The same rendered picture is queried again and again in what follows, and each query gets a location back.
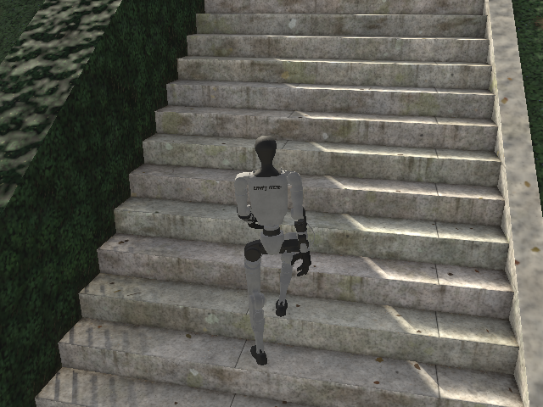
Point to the robot left thigh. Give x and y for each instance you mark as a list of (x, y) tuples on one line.
[(252, 260)]

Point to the left robot forearm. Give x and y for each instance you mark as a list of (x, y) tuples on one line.
[(249, 219)]

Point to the robot left shin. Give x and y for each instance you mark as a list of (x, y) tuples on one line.
[(257, 321)]

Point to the left robot upper arm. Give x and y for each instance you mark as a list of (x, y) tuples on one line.
[(240, 184)]

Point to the right robot upper arm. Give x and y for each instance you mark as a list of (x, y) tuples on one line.
[(294, 179)]

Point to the robot right hand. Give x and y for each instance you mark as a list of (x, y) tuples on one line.
[(306, 262)]

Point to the right robot forearm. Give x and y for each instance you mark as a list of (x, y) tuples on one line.
[(301, 233)]

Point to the robot left hand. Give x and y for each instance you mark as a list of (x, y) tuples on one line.
[(256, 226)]

